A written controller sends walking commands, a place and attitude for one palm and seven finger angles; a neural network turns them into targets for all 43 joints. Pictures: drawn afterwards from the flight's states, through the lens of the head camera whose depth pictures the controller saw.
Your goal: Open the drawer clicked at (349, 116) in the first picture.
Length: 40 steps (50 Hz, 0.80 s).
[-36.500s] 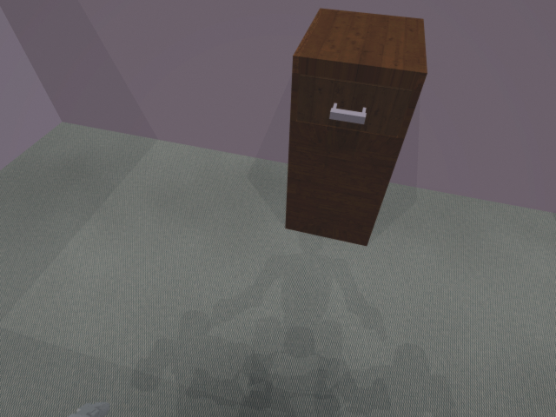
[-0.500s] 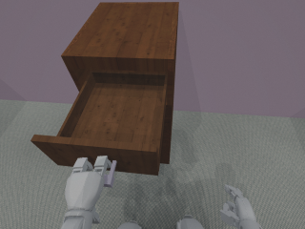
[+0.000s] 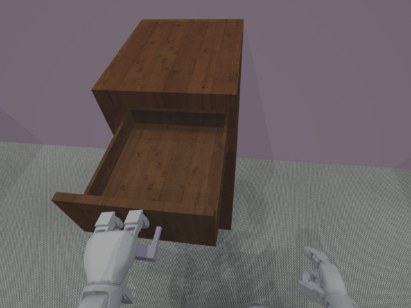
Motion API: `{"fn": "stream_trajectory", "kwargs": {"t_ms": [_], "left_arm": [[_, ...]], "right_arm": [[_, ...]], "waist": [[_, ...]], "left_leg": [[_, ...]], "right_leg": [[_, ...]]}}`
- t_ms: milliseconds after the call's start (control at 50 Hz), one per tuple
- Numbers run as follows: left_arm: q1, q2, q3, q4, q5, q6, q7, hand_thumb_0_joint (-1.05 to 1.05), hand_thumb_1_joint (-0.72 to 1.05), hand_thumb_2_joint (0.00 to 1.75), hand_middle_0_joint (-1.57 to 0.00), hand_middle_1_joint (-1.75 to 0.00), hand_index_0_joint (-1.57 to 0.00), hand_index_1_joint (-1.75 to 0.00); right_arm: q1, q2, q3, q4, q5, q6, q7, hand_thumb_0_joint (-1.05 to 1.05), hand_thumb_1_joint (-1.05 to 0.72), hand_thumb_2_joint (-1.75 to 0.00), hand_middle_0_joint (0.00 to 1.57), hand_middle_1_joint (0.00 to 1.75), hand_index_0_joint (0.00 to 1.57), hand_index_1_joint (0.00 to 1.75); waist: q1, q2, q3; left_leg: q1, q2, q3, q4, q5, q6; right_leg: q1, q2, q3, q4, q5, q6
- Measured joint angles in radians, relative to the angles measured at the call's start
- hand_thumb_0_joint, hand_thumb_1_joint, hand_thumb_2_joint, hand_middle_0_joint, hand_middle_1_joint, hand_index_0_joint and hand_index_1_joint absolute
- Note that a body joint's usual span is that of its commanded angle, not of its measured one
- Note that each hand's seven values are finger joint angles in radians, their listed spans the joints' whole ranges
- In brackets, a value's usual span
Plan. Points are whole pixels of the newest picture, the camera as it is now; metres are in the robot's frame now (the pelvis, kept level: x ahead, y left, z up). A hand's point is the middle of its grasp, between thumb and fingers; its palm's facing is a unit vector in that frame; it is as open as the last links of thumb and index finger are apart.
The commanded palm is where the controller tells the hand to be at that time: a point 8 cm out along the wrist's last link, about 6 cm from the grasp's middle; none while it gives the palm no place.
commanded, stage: lift the hand off the handle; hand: left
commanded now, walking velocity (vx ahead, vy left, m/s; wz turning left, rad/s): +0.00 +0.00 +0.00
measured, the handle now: (134, 239) +0.26 +0.19 -0.04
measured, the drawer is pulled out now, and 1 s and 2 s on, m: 0.30 0.30 0.30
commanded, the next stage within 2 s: draw the hand back to the body in 1.66 s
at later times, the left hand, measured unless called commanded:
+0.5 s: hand (119, 249) +0.22 +0.19 +0.02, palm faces +0.04 -0.12 -0.99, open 13.3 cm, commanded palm +0.19 +0.19 +0.08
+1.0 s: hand (115, 234) +0.23 +0.18 +0.07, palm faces +0.09 -0.14 -0.99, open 13.7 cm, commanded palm +0.19 +0.19 +0.12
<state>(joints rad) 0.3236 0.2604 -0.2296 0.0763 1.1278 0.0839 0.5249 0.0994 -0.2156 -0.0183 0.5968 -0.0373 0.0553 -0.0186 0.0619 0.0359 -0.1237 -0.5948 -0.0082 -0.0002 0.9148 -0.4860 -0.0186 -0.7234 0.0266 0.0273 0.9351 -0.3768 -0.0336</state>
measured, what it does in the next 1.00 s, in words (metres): stands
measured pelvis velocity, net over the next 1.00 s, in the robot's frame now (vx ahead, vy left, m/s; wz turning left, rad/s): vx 0.01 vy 0.01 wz -0.02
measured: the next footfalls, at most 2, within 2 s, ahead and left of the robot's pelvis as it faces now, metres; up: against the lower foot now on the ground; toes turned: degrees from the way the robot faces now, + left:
none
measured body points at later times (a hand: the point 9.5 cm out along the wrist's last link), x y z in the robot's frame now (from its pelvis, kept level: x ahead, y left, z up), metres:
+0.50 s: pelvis +0.01 +0.01 +0.01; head +0.03 -0.03 +0.46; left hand +0.21 +0.19 +0.07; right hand +0.23 -0.20 -0.08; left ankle -0.02 +0.14 -0.69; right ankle +0.05 -0.10 -0.69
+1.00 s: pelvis +0.01 +0.01 +0.03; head +0.02 -0.03 +0.48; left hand +0.22 +0.19 +0.12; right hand +0.23 -0.19 -0.06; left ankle -0.02 +0.14 -0.69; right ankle +0.05 -0.10 -0.69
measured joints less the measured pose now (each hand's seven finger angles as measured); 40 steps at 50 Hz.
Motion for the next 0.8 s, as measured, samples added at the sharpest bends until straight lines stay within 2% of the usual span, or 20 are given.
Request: {"fn": "stream_trajectory", "kwargs": {"t_ms": [240,640,800], "left_arm": [[0.041,0.017,0.017,-0.071,-0.010,-0.030,-0.034,0.00,-0.49,0.31,-0.32,-1.20,-0.37,-1.23],[0.051,0.031,-0.005,-0.147,-0.027,-0.012,-0.104,0.00,-0.49,0.31,-0.32,-1.20,-0.41,-1.24],[0.062,0.032,-0.009,-0.211,-0.031,-0.011,-0.117,0.00,-0.49,0.31,-0.33,-1.20,-0.38,-1.23]], "right_arm": [[0.000,0.006,0.003,-0.011,-0.003,-0.002,0.013,0.01,-0.90,-0.89,0.20,0.30,0.20,0.29],[0.006,0.007,0.001,-0.007,-0.001,0.008,0.029,0.01,-0.90,-0.89,0.20,0.30,0.20,0.29],[0.007,0.009,0.003,-0.008,0.002,0.010,0.042,0.01,-0.90,-0.89,0.20,0.30,0.20,0.29]], "waist": [[0.010,0.003,0.010],[0.021,0.017,0.037],[0.028,0.022,0.039]], "left_leg": [[0.058,0.004,0.001,-0.048,0.009,0.001],[0.149,0.002,0.004,-0.121,0.033,0.009],[0.184,0.003,0.005,-0.150,0.045,0.009]], "right_leg": [[0.058,0.004,0.001,-0.048,0.009,0.001],[0.150,0.002,0.007,-0.120,0.031,0.009],[0.184,0.002,0.009,-0.149,0.042,0.009]]}}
